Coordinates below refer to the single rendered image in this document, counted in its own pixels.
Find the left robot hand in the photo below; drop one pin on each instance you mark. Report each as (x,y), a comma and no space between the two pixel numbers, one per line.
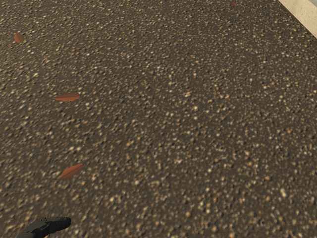
(43,226)

